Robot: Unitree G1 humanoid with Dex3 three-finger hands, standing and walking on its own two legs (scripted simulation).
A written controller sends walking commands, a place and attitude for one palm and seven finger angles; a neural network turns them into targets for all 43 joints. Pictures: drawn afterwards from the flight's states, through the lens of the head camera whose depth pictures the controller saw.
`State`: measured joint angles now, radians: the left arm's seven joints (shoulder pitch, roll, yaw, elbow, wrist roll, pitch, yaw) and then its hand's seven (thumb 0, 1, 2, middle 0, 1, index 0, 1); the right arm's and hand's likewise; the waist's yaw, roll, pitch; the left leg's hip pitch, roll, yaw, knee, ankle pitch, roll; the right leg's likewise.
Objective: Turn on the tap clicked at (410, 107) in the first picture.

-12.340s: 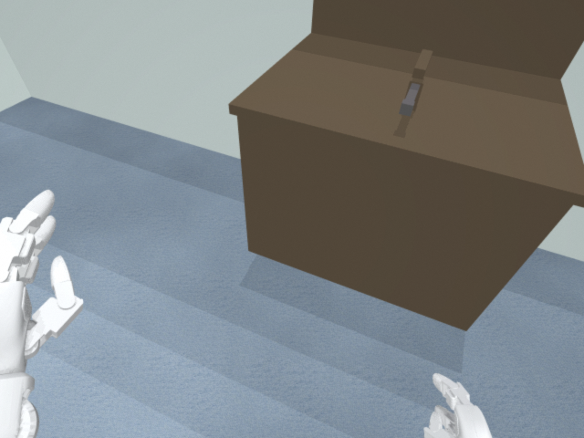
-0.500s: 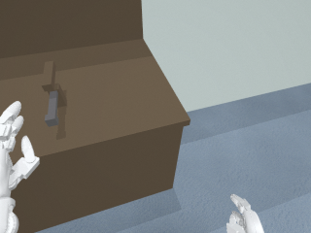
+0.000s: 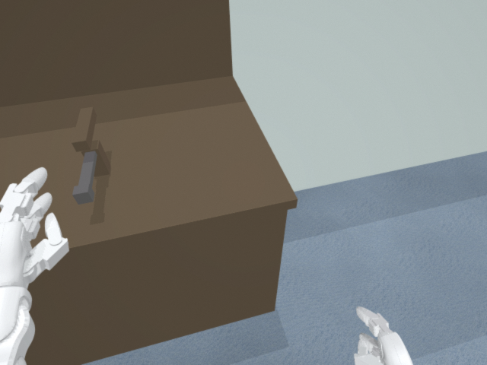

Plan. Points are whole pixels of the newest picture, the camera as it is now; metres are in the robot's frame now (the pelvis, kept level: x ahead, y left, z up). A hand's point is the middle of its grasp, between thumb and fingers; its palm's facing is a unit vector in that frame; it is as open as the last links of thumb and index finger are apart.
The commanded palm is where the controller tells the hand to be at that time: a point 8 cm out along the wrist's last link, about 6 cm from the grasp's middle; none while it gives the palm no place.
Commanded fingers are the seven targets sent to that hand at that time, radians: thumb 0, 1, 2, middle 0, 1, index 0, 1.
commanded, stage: turn the palm inward beside the body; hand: left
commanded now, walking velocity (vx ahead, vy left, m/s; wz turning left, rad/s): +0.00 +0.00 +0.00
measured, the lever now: (83, 194) +0.39 +0.36 +0.06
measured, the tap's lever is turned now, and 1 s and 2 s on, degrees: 0 0 0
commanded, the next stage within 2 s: reach beside the lever's end, fingers flat in 1.96 s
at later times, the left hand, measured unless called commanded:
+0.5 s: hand (91, 264) +0.21 +0.23 +0.13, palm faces +0.46 -0.84 -0.27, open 7.5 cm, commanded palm +0.15 +0.27 +0.15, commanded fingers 0.00 0.90 0.90 -0.20 -0.30 -0.20 -0.30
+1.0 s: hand (77, 285) +0.18 +0.23 +0.12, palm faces +0.51 -0.84 -0.18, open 7.5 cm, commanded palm +0.12 +0.27 +0.14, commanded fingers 0.00 0.90 0.90 -0.20 -0.30 -0.20 -0.30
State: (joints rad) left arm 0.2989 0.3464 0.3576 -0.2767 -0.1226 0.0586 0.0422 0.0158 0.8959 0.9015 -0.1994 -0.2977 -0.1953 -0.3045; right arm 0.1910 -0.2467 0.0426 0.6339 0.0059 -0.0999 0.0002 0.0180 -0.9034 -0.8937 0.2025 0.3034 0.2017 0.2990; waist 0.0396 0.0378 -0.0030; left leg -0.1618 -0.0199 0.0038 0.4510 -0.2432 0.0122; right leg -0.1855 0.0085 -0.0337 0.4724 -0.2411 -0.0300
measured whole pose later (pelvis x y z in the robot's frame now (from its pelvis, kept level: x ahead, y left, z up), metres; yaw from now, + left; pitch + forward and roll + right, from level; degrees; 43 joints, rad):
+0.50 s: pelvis +0.02 -0.04 -0.02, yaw +2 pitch +1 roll +1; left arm 0.45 0.31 0.33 -0.36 -0.20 -0.04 0.06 0.02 0.89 0.90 -0.21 -0.30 -0.20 -0.31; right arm 0.19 -0.24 0.01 0.68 0.00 -0.19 -0.05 0.02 -0.91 -0.89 0.20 0.30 0.20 0.30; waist 0.07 0.04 -0.06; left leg -0.30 0.00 -0.05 0.62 -0.35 -0.03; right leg -0.31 0.03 -0.09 0.65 -0.37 -0.07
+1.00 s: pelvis +0.00 -0.02 -0.02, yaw +2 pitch +0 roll +0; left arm 0.47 0.24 0.26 -0.42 -0.18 -0.02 0.15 0.02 0.89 0.90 -0.21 -0.30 -0.20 -0.31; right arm 0.20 -0.22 0.04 0.67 -0.01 -0.27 -0.07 0.02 -0.90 -0.89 0.20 0.30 0.20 0.30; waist 0.08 0.05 -0.05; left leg -0.34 -0.01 -0.05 0.68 -0.35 -0.01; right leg -0.33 0.01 -0.09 0.67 -0.35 -0.05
